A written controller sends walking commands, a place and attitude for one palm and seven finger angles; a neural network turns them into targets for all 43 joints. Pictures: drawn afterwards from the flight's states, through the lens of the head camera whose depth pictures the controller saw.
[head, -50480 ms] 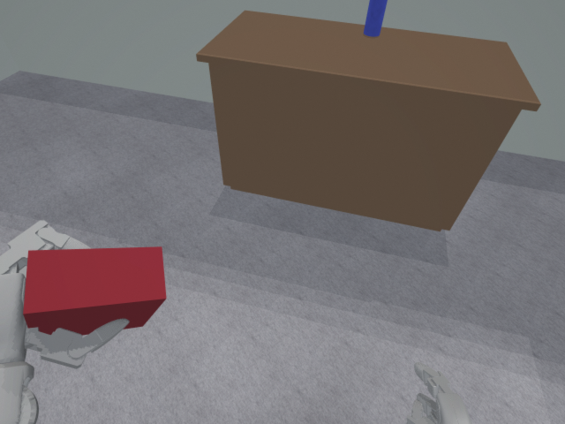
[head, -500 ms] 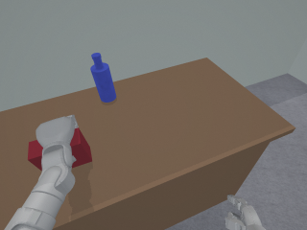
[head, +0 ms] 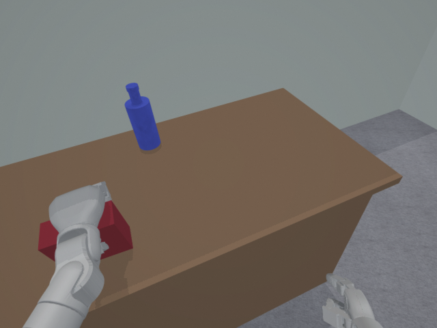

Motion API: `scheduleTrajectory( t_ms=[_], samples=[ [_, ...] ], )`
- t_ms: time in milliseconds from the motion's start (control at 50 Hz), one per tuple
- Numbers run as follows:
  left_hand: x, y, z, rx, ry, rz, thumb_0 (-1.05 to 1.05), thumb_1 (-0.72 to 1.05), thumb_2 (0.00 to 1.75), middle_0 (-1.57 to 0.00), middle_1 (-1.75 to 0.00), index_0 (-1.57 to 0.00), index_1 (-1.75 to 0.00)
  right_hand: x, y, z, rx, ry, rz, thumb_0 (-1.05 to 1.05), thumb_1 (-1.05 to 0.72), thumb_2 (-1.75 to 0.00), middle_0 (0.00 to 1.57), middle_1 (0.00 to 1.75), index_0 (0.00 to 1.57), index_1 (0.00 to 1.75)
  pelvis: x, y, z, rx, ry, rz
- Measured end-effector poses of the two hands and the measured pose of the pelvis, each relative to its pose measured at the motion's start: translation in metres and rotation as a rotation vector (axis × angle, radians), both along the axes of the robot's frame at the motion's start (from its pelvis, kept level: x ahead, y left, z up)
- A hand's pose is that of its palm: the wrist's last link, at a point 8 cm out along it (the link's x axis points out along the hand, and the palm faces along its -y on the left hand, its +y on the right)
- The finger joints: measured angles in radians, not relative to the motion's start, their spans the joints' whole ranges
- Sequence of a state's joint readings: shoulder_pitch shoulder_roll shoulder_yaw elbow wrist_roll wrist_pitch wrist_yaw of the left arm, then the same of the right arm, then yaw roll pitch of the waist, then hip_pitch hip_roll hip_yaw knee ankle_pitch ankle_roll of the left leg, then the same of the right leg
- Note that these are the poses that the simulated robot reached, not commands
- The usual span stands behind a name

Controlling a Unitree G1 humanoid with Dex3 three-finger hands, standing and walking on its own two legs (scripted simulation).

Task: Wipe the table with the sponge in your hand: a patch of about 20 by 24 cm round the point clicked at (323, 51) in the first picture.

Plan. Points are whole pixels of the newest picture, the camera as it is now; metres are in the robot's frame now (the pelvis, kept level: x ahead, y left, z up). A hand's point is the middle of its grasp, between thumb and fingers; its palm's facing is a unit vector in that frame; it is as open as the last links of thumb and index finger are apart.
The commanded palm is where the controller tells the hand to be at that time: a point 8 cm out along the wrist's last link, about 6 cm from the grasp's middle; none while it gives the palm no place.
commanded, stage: wipe back along the third lane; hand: left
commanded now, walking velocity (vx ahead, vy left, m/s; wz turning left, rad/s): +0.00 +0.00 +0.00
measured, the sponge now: (93, 240) +0.28 +0.30 +0.01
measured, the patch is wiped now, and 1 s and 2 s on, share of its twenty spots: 0.95 1.00 1.00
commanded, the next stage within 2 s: slide back across to the middle lane in 0.10 s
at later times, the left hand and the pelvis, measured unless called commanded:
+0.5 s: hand (87, 234) +0.25 +0.27 +0.07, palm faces +0.04 -0.10 -0.99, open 9.7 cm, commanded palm +0.20 +0.28 +0.11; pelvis +0.00 +0.00 +0.00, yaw -1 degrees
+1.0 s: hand (53, 253) +0.22 +0.32 +0.07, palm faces -0.03 -0.08 -1.00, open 9.7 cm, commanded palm +0.19 +0.33 +0.11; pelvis -0.01 -0.01 +0.00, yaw +0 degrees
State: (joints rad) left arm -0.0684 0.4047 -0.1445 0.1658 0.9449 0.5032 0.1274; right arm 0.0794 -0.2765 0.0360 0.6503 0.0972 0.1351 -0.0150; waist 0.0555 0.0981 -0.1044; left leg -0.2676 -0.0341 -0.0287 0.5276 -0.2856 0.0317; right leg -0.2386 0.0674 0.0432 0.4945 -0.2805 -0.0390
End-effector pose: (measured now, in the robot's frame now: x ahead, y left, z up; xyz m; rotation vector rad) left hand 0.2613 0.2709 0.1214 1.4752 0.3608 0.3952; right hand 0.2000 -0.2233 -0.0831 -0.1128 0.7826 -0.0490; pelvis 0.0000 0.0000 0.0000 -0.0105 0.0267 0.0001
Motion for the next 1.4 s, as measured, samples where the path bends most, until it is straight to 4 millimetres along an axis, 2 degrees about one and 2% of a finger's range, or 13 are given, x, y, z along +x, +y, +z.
scheduleTrajectory(
  t_ms=[200,420,640,840,1080,1400],
  samples=[
    [-0.017,-0.008,-0.001,-0.013,-0.016,-0.006,0.02,-0.47,1.05,-0.69,-1.48,-0.74,-1.46,0.006,0.006,0.004,0.019,-0.034,0.016,0.01,-0.9,-0.9,0.2,0.3,0.2,0.3,-0.003,0.0,0.0,0.002,-0.014,-0.005],
    [-0.02,-0.003,0.001,-0.041,-0.008,-0.017,0.02,-0.48,1.05,-0.7,-1.46,-0.75,-1.44,0.014,0.007,0.011,0.003,-0.058,0.025,0.01,-0.9,-0.9,0.2,0.3,0.2,0.3,-0.002,-0.003,0.0,0.005,-0.03,-0.014],
    [-0.045,0.013,0.005,-0.043,0.004,0.005,0.02,-0.49,1.05,-0.73,-1.44,-0.77,-1.42,0.019,0.001,0.011,-0.013,-0.06,0.033,0.01,-0.9,-0.9,0.2,0.3,0.2,0.3,0.003,-0.006,0.001,0.005,-0.045,-0.019],
    [-0.064,0.033,0.001,-0.025,0.057,0.033,0.01,-0.5,1.05,-0.74,-1.43,-0.78,-1.41,0.013,-0.003,0.007,-0.041,-0.043,0.039,0.01,-0.9,-0.9,0.2,0.3,0.2,0.3,-0.003,-0.008,0.001,0.0,-0.047,-0.003],
    [-0.059,0.047,0.001,-0.02,0.077,0.015,0.01,-0.52,1.06,-0.77,-1.4,-0.81,-1.38,-0.01,-0.008,-0.005,-0.066,0.009,0.018,0.01,-0.9,-0.89,0.2,0.3,0.21,0.3,-0.013,-0.008,0.0,-0.003,-0.033,0.007],
    [-0.028,0.064,0.0,0.015,0.129,0.022,0.01,-0.55,1.07,-0.81,-1.37,-0.85,-1.35,-0.055,-0.028,-0.023,-0.094,0.095,-0.027,0.01,-0.9,-0.89,0.2,0.3,0.21,0.3,-0.03,-0.014,-0.004,-0.004,0.021,0.018]
  ],
)
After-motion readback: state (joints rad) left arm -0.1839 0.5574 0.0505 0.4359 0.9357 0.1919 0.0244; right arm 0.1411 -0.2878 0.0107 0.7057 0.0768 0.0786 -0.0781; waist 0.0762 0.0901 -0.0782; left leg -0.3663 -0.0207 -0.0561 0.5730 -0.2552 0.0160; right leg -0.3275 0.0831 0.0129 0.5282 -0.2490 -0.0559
